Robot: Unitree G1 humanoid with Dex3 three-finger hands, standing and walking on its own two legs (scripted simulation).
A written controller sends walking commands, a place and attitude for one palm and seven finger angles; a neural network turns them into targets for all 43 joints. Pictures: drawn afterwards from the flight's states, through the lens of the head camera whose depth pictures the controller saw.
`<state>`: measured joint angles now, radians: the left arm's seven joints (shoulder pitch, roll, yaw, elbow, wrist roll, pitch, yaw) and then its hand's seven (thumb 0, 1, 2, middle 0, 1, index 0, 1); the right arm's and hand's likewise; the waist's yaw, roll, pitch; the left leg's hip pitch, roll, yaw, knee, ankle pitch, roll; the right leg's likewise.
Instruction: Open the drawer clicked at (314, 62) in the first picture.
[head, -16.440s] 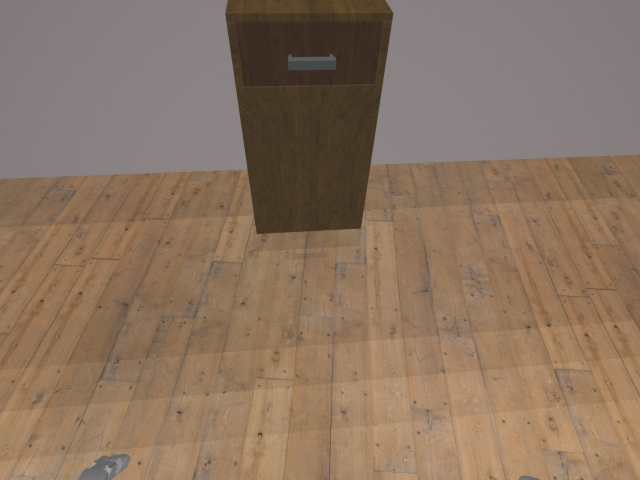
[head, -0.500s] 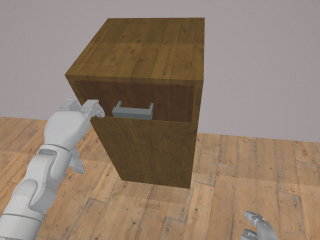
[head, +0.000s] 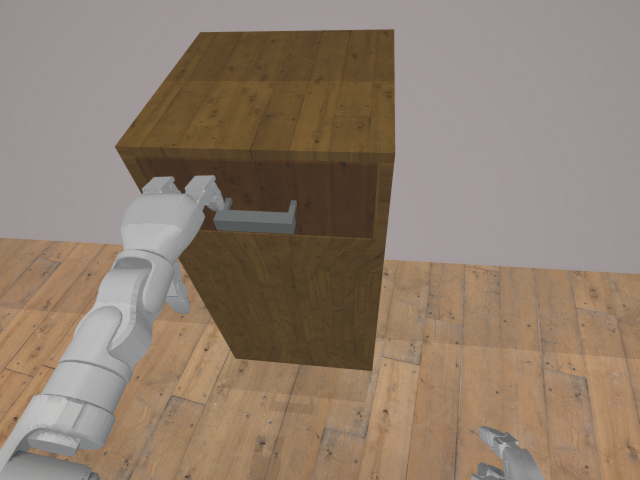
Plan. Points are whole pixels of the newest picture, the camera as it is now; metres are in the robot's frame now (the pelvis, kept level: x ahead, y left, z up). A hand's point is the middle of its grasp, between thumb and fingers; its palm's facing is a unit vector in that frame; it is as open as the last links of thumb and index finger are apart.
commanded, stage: move the hooked fingers above the handle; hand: left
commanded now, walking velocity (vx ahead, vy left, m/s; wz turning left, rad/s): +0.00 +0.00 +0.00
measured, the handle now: (257, 212) +0.53 +0.18 -0.01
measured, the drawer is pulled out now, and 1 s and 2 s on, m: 0.00 0.00 0.00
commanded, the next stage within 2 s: none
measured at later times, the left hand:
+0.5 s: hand (205, 230) +0.42 +0.22 +0.07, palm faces +0.00 -0.04 -1.00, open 13.8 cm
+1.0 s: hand (234, 218) +0.46 +0.19 +0.05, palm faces -0.09 -0.04 -1.00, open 13.8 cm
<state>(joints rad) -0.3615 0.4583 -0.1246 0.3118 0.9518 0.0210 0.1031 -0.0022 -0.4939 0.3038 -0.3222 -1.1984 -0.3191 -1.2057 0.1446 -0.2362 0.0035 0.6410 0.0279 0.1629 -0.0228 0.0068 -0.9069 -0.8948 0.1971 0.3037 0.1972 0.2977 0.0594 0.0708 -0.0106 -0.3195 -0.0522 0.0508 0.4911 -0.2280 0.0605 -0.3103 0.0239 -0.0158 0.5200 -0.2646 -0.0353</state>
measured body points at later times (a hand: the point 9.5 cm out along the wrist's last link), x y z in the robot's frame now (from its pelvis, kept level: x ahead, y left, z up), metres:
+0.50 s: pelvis +0.03 -0.01 +0.00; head +0.07 -0.05 +0.44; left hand +0.41 +0.21 +0.12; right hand +0.17 -0.26 -0.14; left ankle +0.02 +0.08 -0.74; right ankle +0.00 -0.10 -0.74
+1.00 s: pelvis +0.03 -0.02 -0.01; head +0.09 -0.04 +0.44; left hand +0.46 +0.19 +0.10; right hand +0.12 -0.28 -0.15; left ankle +0.02 +0.08 -0.74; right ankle +0.00 -0.10 -0.74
